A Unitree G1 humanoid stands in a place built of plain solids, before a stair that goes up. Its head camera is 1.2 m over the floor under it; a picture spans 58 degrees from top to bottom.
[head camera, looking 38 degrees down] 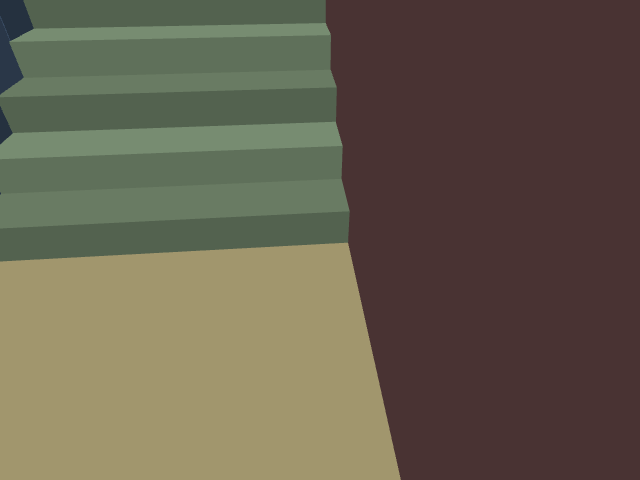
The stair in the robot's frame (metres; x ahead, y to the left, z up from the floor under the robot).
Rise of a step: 0.17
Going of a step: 0.27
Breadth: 1.54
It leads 5 degrees to the left of straight ahead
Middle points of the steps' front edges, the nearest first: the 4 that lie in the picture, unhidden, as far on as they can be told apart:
1.45 0.64 0.17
1.72 0.66 0.34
1.99 0.69 0.51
2.26 0.71 0.68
